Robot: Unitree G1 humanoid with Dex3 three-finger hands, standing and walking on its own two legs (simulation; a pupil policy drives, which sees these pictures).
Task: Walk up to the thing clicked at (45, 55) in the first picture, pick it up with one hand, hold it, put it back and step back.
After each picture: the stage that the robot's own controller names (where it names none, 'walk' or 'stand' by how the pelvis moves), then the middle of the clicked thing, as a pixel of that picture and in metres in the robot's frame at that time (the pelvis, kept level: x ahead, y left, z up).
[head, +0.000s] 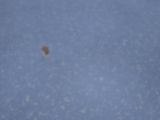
stand; (45, 52) +1.25 +0.40 -0.72
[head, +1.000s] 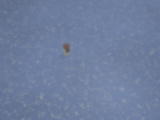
walk; (66, 49) +1.16 +0.17 -0.69
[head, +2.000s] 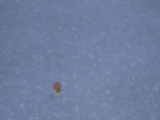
walk; (57, 88) +0.72 +0.16 -0.71
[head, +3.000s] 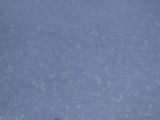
walk; out of the picture +0.44 +0.21 -0.69
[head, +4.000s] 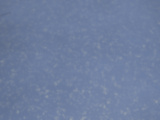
stand; out of the picture +0.34 +0.16 -0.72
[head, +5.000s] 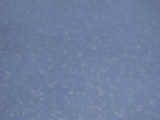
stand; out of the picture +0.32 +0.18 -0.72
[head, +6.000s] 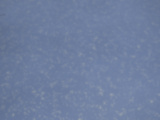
stand; out of the picture +0.33 +0.18 -0.73
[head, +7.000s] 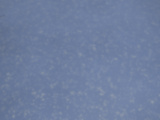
stand; out of the picture +0.32 +0.18 -0.73
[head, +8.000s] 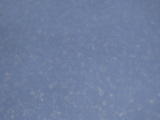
stand; out of the picture +0.31 +0.18 -0.73
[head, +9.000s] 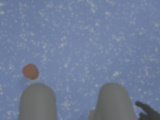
go down; (31, 73) +0.39 +0.20 -0.37
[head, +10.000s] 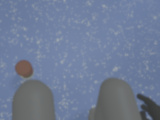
go down; (25, 70) +0.39 +0.22 -0.31
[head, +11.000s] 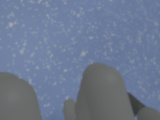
close in; out of the picture +0.38 +0.26 -0.22
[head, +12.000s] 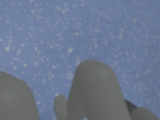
close; out of the picture +0.38 +0.26 -0.22
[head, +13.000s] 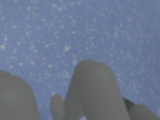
lift; out of the picture +0.37 +0.26 -0.22
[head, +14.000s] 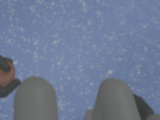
lift; (2, 77) +0.31 +0.26 -0.09
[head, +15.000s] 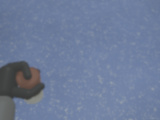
lift; (31, 86) +0.33 +0.17 +0.04
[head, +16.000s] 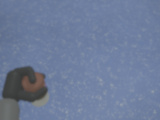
hold; (36, 90) +0.32 +0.17 +0.01
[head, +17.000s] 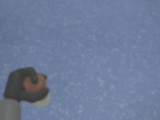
hold; (38, 90) +0.32 +0.16 +0.01
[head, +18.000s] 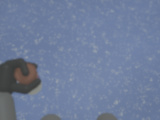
crouch; (29, 80) +0.36 +0.18 -0.06
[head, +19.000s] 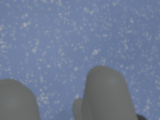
lower; out of the picture +0.40 +0.26 -0.18
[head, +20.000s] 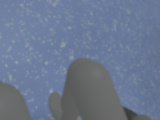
lower; out of the picture +0.40 +0.29 -0.22
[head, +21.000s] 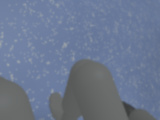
lower; out of the picture +0.40 +0.29 -0.22
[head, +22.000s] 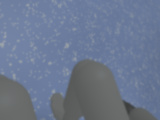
lower; out of the picture +0.39 +0.29 -0.22
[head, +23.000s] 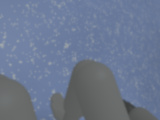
loosen; out of the picture +0.39 +0.29 -0.22
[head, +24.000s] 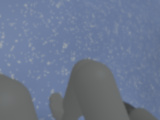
withdraw; out of the picture +0.38 +0.27 -0.22
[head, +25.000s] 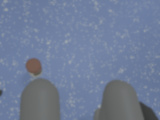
walk; (34, 68) +0.41 +0.22 -0.32
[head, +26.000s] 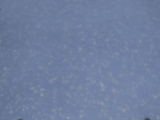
stand; out of the picture +0.33 +0.16 -0.66
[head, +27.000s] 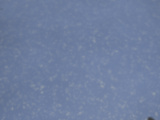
stand; out of the picture +0.35 +0.18 -0.67
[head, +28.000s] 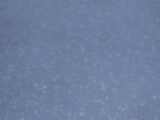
stand; out of the picture +0.35 +0.17 -0.69
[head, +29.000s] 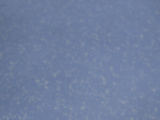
walk; out of the picture +0.37 +0.16 -0.71
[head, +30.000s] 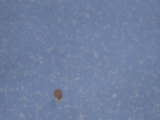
walk; (58, 95) +0.54 +0.16 -0.71
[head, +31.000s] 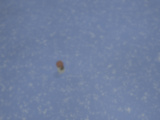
walk; (60, 67) +0.86 +0.26 -0.70
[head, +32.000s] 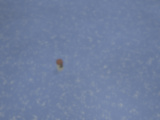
stand; (59, 64) +1.02 +0.22 -0.71
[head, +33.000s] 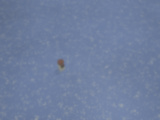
stand; (61, 65) +1.01 +0.22 -0.73
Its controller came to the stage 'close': yes
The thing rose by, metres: 0.71
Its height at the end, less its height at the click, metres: +0.00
